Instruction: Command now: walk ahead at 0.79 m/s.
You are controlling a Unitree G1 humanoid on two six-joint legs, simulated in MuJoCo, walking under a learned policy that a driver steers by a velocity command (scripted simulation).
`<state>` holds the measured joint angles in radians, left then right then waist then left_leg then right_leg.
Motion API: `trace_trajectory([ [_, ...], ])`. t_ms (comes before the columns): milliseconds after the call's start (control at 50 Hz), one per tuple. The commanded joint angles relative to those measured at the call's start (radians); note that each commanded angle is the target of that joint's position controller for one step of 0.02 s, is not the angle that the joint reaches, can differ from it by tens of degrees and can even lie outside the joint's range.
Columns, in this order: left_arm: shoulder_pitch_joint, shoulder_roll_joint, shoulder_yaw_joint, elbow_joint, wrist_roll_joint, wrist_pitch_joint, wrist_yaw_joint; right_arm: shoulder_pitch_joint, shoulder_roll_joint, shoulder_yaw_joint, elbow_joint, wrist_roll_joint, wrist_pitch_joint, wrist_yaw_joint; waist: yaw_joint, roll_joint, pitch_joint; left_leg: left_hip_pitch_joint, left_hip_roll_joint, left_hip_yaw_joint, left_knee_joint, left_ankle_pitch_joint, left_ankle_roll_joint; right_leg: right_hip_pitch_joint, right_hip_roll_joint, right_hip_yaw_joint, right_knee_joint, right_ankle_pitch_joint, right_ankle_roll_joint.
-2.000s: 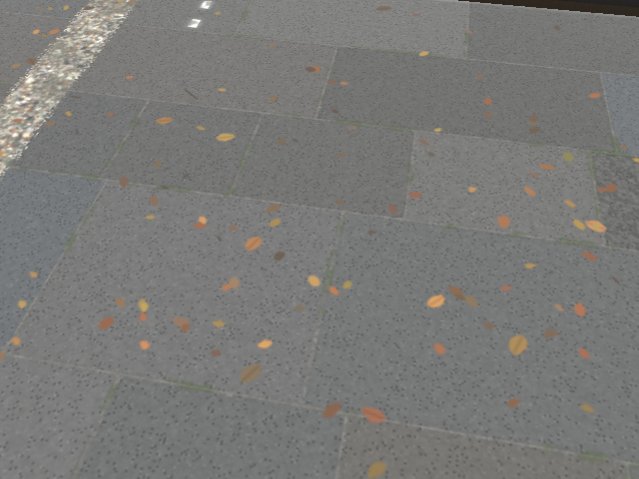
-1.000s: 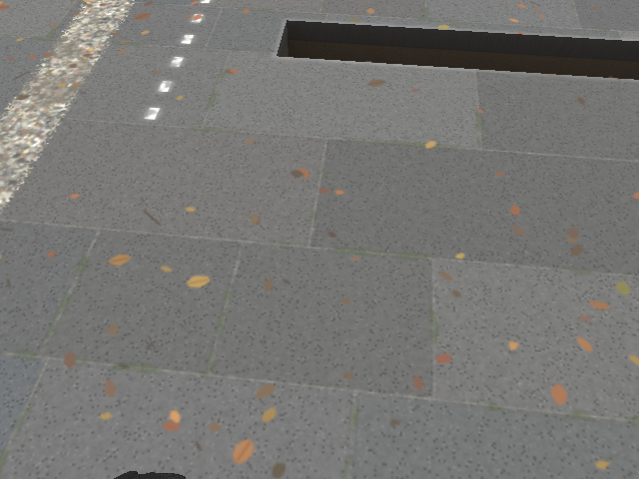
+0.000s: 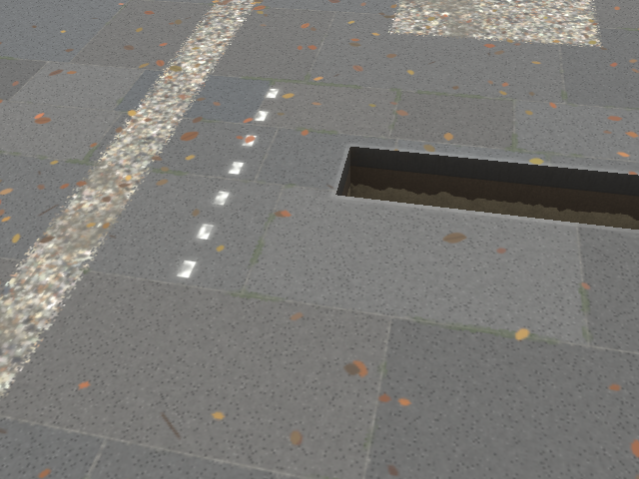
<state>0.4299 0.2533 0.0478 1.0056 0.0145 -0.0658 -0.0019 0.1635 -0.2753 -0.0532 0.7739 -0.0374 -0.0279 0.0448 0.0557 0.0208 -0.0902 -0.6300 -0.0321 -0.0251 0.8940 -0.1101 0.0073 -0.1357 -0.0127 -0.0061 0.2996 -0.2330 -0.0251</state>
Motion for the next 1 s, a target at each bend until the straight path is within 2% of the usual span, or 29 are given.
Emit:
trace_trajectory([
  [20, -0.051, 0.124, 0.028, -0.076, -0.005, -0.042, -0.008, -0.097, -0.058, -0.01, -0.088, -0.004, -0.006, 0.015, -0.022, -0.136, 0.127, -0.151, 0.072, 0.037, 0.01, 0.039, -0.025, 0.033, -0.209, 0.234, -0.243, -0.263, -0.137],
  [100, 0.037, 0.165, 0.043, -0.066, 0.005, -0.044, -0.004, -0.228, -0.049, 0.002, -0.14, 0.01, -0.005, 0.021, 0.048, -0.155, 0.175, -0.071, 0.087, 0.087, -0.215, 0.011, -0.019, 0.089, -0.227, 0.192, -0.266, -0.201, -0.142],
  [160, 0.068, 0.173, 0.046, -0.052, 0.01, -0.04, -0.006, -0.268, -0.058, 0.001, -0.164, 0.01, -0.012, 0.022, 0.069, -0.173, 0.214, 0.022, 0.076, 0.125, -0.335, -0.064, 0.02, 0.116, -0.243, 0.153, -0.247, -0.122, -0.148],
  [200, 0.064, 0.182, 0.048, -0.042, 0.006, -0.032, -0.007, -0.211, -0.064, -0.002, -0.161, 0.0, -0.019, 0.017, 0.032, -0.19, 0.211, 0.168, 0.038, 0.162, -0.389, -0.153, 0.059, 0.096, -0.253, 0.117, -0.165, 0.117, -0.155],
  [220, 0.037, 0.187, 0.048, -0.042, 0.002, -0.031, -0.008, -0.078, -0.077, -0.013, -0.122, -0.003, -0.026, 0.006, -0.044, -0.166, 0.154, 0.352, 0.002, 0.177, -0.418, -0.146, 0.08, 0.053, -0.234, 0.064, -0.015, 0.379, -0.144],
  [240, 0.012, 0.172, 0.042, -0.05, 0.001, -0.033, -0.008, 0.156, -0.116, -0.034, -0.04, -0.012, -0.038, -0.012, -0.149, -0.095, 0.019, 0.661, -0.005, 0.153, -0.4, -0.148, 0.103, -0.066, -0.17, -0.013, 0.257, 0.531, -0.124],
  [260, -0.027, 0.12, 0.024, -0.106, -0.018, -0.039, -0.012, 0.366, -0.22, -0.065, -0.001, -0.033, -0.045, -0.03, -0.257, 0.093, -0.144, 1.003, 0.226, -0.163, -0.461, -0.489, 0.163, -0.389, -0.09, -0.068, 0.638, 0.312, -0.08],
  [280, -0.083, 0.05, 0.012, -0.16, -0.012, -0.055, -0.015, 0.457, -0.309, -0.08, 0.024, -0.028, -0.052, -0.032, -0.263, 0.314, -0.181, 1.078, 0.414, -0.615, -0.663, -0.815, 0.196, -0.662, 0.052, 0.013, 0.911, -0.284, -0.082],
  [300, -0.172, 0.1, 0.026, -0.168, -0.002, -0.055, -0.013, 0.338, -0.231, -0.058, 0.016, -0.025, -0.053, -0.032, -0.214, 0.145, -0.037, 0.939, 0.398, -0.61, -0.661, -0.713, 0.184, -0.766, -0.003, 0.108, 1.026, -0.187, -0.113],
  [320, -0.183, 0.102, 0.026, -0.177, -0.001, -0.059, -0.024, 0.267, -0.177, -0.044, 0.01, -0.016, -0.051, -0.028, -0.162, 0.063, 0.028, 0.828, 0.362, -0.47, -0.646, -0.592, 0.172, -0.752, -0.064, 0.088, 1.015, -0.084, -0.119],
  [340, -0.165, 0.093, 0.023, -0.169, 0.005, -0.057, -0.035, 0.219, -0.142, -0.036, 0.006, -0.005, -0.051, -0.024, -0.119, 0.041, 0.046, 0.729, 0.32, -0.385, -0.683, -0.518, 0.166, -0.692, -0.096, 0.067, 0.96, -0.029, -0.109],
  [380, -0.14, 0.057, 0.013, -0.167, 0.034, -0.027, -0.052, 0.175, -0.082, -0.014, 0.014, 0.011, -0.061, -0.026, -0.056, 0.092, 0.116, 0.571, 0.264, -0.281, -0.759, -0.445, 0.163, -0.632, -0.133, 0.052, 0.911, 0.011, -0.07],
  [400, -0.155, 0.044, 0.01, -0.172, 0.03, -0.01, -0.061, 0.179, -0.063, -0.009, 0.027, 0.014, -0.071, -0.027, -0.045, 0.082, 0.15, 0.547, 0.25, -0.226, -0.791, -0.399, 0.157, -0.654, -0.134, 0.046, 0.918, 0.033, -0.059],
  [480, -0.314, 0.039, 0.001, -0.24, 0.004, 0.008, -0.067, 0.23, -0.067, -0.008, 0.066, 0.01, -0.1, -0.026, -0.051, 0.034, 0.253, 0.496, 0.226, 0.014, -0.861, -0.07, 0.127, -0.728, -0.08, 0.069, 0.764, 0.196, -0.047],
  [580, -0.449, 0.018, -0.024, -0.295, 0.005, 0.004, -0.088, 0.276, -0.076, 0.004, 0.109, 0.032, -0.126, -0.043, -0.054, -0.012, 0.274, 0.528, 0.211, 0.238, -0.932, 0.44, 0.058, -0.493, -0.029, -0.116, 0.44, 0.414, -0.119],
  [640, -0.387, 0.063, -0.018, -0.282, 0.001, 0.009, -0.072, 0.313, -0.155, -0.01, 0.124, 0.012, -0.102, -0.074, -0.011, 0.076, 0.154, 0.778, 0.235, 0.277, -0.69, 1.16, 0.013, -0.393, 0.096, -0.21, 0.394, 0.287, -0.163],
  [660, -0.282, 0.093, -0.008, -0.261, -0.004, 0.01, -0.067, 0.293, -0.19, -0.02, 0.119, -0.002, -0.079, -0.086, 0.05, 0.111, 0.084, 0.819, 0.25, 0.28, -0.51, 1.298, 0.005, -0.302, 0.129, -0.21, 0.392, 0.209, -0.178],
  [680, -0.097, 0.133, 0.009, -0.211, -0.002, 0.007, -0.06, 0.252, -0.213, -0.03, 0.103, -0.012, -0.056, -0.095, 0.133, 0.12, -0.003, 0.798, 0.255, 0.273, -0.245, 1.343, 0.008, -0.135, 0.161, -0.198, 0.379, 0.157, -0.194],
  [700, 0.098, 0.17, 0.031, -0.153, 0.01, 0.002, -0.048, 0.207, -0.216, -0.034, 0.085, -0.006, -0.045, -0.096, 0.212, 0.087, -0.073, 0.696, 0.243, 0.263, 0.069, 1.184, 0.013, 0.08, 0.144, -0.126, 0.251, 0.207, -0.221],
  [720, 0.092, 0.196, 0.05, -0.138, 0.012, 0.01, -0.022, 0.201, -0.142, -0.02, 0.074, -0.008, -0.057, -0.074, 0.147, -0.026, -0.049, 0.413, 0.125, 0.232, 0.378, 0.266, 0.008, 0.266, 0.043, 0.033, 0.284, 0.204, -0.231],
  [740, 0.025, 0.338, 0.085, -0.172, 0.043, 0.023, -0.02, 0.289, -0.034, 0.005, -0.014, 0.027, -0.073, -0.06, 0.006, -0.316, -0.146, -0.069, -0.053, 0.126, 0.826, -0.484, -0.065, 0.597, -0.241, 0.557, 0.303, 0.671, -0.459],
  [760, 0.024, 0.338, 0.101, -0.194, 0.006, 0.027, -0.019, 0.189, -0.086, 0.012, -0.054, 0.027, -0.087, -0.068, 0.062, -0.083, -0.255, -0.159, -0.016, -0.047, 0.84, -0.377, -0.036, 0.6, -0.257, 0.697, 0.152, 0.589, -0.484],
  [780, -0.029, 0.293, 0.092, -0.202, -0.007, 0.029, -0.008, 0.132, -0.094, 0.019, -0.073, 0.024, -0.098, -0.067, 0.022, 0.013, -0.108, -0.144, 0.034, -0.065, 0.719, -0.304, -0.023, 0.42, -0.239, 0.617, 0.08, 0.555, -0.433],
  [800, -0.132, 0.17, 0.059, -0.274, -0.042, -0.007, -0.028, 0.067, -0.1, 0.005, -0.121, 0.062, -0.136, -0.064, -0.023, 0.08, -0.048, -0.108, 0.018, -0.131, 0.672, -0.337, -0.015, 0.283, -0.197, 0.638, -0.002, 0.422, -0.401],
  [840, -0.244, 0.141, 0.046, -0.31, -0.038, -0.029, -0.032, 0.086, -0.131, -0.013, -0.115, 0.047, -0.118, -0.063, -0.116, 0.1, 0.062, -0.012, 0.083, -0.133, 0.524, -0.304, -0.039, 0.013, -0.137, 0.493, -0.03, 0.549, -0.358],
  [880, -0.28, 0.156, 0.049, -0.337, -0.049, -0.025, -0.015, 0.052, -0.126, -0.019, -0.151, 0.021, -0.1, -0.071, -0.143, 0.091, 0.122, 0.09, 0.09, -0.075, 0.25, -0.261, -0.064, -0.195, -0.03, 0.346, -0.028, 0.668, -0.297],
  [920, -0.242, 0.197, 0.067, -0.335, -0.045, 0.003, 0.019, -0.054, -0.06, -0.001, -0.201, 0.005, -0.094, -0.079, -0.106, 0.044, 0.112, 0.157, 0.007, 0.005, 0.016, -0.144, -0.088, -0.284, 0.072, 0.261, 0.049, 0.845, -0.232],
  [960, -0.18, 0.202, 0.079, -0.323, -0.054, 0.051, 0.05, -0.084, -0.03, 0.007, -0.217, 0.025, -0.086, -0.077, -0.064, -0.029, 0.01, 0.287, -0.082, 0.029, -0.202, 0.061, -0.096, -0.295, 0.13, 0.248, 0.134, 0.775, -0.124],
  [1000, -0.133, 0.19, 0.081, -0.317, -0.066, 0.082, 0.068, -0.128, -0.05, -0.006, -0.237, 0.047, -0.08, -0.07, -0.035, -0.083, -0.026, 0.348, -0.133, 0.018, -0.335, 0.175, -0.099, -0.276, 0.142, 0.311, 0.192, 0.584, -0.049],
])
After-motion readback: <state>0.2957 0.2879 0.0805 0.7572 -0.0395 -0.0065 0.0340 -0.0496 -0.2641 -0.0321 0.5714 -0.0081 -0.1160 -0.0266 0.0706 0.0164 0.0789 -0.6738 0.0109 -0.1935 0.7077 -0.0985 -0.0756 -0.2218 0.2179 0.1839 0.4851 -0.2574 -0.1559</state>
